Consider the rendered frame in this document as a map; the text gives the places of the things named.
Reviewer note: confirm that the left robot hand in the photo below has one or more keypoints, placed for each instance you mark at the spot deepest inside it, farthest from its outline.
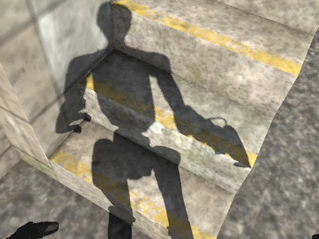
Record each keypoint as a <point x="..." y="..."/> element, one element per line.
<point x="37" y="230"/>

